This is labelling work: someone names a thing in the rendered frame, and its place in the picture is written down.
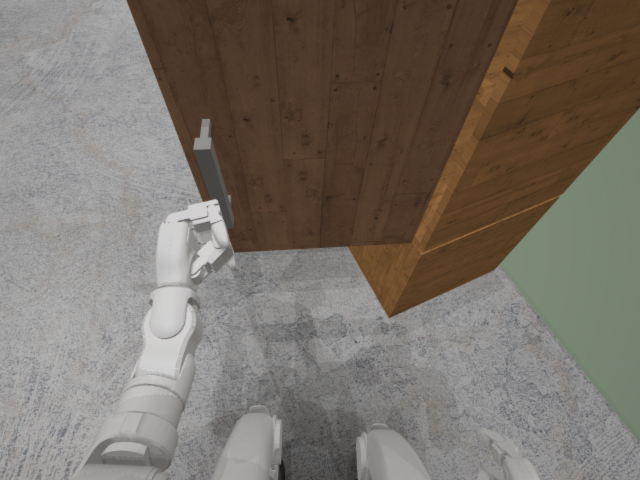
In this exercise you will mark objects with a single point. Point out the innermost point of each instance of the right robot hand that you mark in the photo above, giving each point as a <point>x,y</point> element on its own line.
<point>505,453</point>

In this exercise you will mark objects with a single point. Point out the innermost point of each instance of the right robot shin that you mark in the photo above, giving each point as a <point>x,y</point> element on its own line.
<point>378,426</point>

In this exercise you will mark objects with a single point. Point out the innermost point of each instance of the cupboard door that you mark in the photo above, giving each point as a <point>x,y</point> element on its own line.
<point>332,120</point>

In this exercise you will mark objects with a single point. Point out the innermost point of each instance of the robot left forearm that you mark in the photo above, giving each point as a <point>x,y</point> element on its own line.
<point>142,429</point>

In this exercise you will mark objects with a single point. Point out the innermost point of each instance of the left robot hand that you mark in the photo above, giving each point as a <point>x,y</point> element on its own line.
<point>177,246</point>

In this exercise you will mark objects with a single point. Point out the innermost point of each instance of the right robot thigh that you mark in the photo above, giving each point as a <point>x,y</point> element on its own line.
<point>386,455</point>

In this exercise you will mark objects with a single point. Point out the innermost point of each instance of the handle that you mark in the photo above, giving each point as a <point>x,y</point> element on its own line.
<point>209,166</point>

